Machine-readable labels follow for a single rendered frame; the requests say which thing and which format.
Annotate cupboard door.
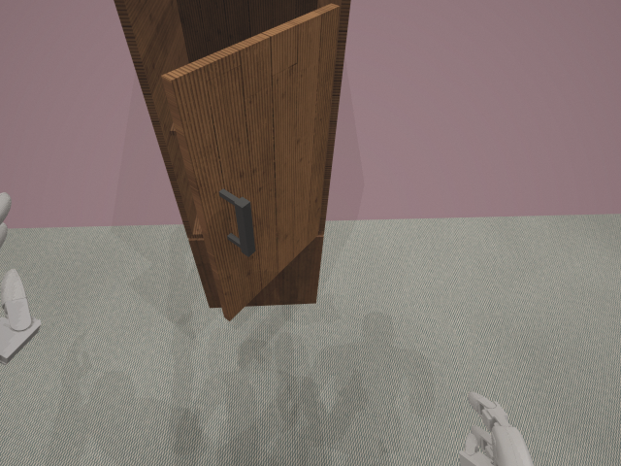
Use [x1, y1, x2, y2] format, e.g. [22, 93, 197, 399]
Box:
[161, 3, 340, 321]

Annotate left robot hand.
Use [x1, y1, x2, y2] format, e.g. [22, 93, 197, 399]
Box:
[0, 192, 41, 365]

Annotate handle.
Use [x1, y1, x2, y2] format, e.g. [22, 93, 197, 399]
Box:
[219, 188, 255, 257]

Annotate right robot hand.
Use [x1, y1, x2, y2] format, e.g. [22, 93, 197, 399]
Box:
[459, 391, 534, 466]

